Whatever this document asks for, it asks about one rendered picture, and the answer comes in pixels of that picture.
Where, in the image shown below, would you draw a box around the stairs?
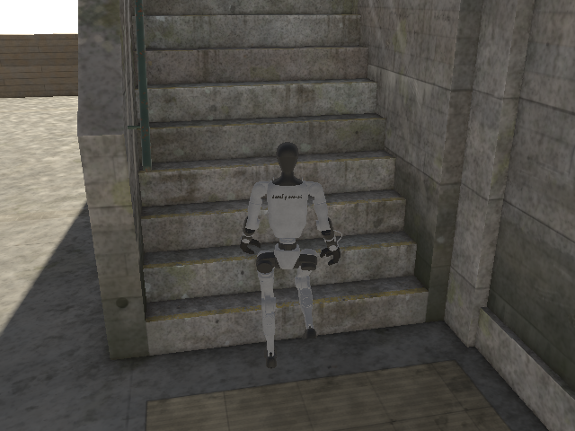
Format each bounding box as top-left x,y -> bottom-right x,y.
132,0 -> 429,356

